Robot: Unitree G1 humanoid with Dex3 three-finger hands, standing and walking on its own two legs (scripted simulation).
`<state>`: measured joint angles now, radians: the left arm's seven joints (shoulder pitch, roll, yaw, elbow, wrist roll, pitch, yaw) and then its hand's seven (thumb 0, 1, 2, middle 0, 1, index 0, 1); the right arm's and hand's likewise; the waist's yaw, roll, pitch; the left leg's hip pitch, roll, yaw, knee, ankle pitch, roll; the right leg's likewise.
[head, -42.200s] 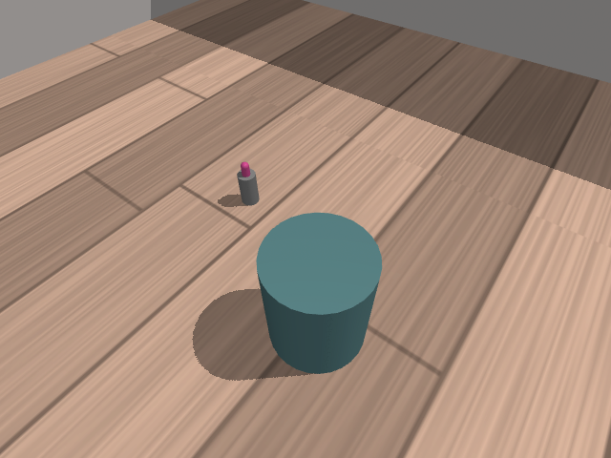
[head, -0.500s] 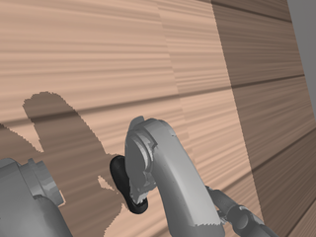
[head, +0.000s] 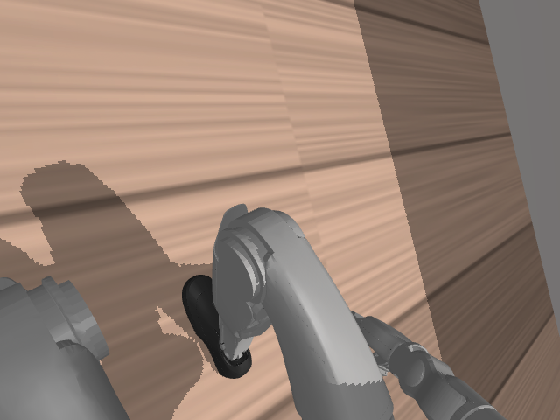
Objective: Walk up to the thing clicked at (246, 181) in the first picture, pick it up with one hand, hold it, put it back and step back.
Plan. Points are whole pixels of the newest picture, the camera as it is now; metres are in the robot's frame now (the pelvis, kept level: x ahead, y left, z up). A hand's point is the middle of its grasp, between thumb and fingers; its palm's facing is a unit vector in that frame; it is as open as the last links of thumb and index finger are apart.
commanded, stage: open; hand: left
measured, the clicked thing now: out of the picture +0.51 +0.32 -0.20
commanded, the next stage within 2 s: withdraw in 0.36 s
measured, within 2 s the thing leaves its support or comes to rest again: rests again in 0.08 s
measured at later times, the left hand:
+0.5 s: hand out of the picture +0.51 +0.32 -0.14, palm faces +0.40 -0.91 +0.00, open 15.3 cm
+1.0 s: hand out of the picture +0.51 +0.43 -0.05, palm faces +0.49 -0.87 -0.08, open 17.4 cm
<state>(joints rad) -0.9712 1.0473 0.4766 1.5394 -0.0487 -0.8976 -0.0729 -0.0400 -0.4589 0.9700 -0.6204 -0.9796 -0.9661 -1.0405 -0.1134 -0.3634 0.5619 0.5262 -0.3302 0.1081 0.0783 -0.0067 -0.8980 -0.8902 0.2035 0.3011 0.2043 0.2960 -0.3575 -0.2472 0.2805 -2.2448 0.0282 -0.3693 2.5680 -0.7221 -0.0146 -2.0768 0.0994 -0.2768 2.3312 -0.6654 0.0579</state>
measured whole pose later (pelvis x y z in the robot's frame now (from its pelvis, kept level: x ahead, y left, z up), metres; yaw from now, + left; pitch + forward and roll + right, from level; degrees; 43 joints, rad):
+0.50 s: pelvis +0.00 +0.00 +0.00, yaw +0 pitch +20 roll -19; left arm -0.99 1.07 0.49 1.59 -0.05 -0.93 -0.07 -0.01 -0.51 0.18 -0.43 -0.31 -0.44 -0.31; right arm -0.11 -0.37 0.58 0.51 -0.32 0.13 0.07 -0.01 -0.90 -0.89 0.20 0.30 0.21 0.30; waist -0.38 -0.23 0.27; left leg -2.25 0.04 -0.36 2.56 -0.72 0.00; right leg -2.08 0.11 -0.27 2.32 -0.65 0.07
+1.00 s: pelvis +0.00 +0.00 +0.01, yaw +1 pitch +24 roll -17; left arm -1.10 1.25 0.60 1.42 0.00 -0.64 -0.21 -0.02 -0.55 0.02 -0.07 -0.05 -0.09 -0.03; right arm 0.00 -0.37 0.49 0.50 -0.23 0.19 0.04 -0.01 -0.88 -0.89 0.20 0.30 0.21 0.30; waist -0.35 -0.17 0.21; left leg -2.27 0.05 -0.30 2.51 -0.70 0.01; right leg -2.11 0.09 -0.23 2.30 -0.66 0.06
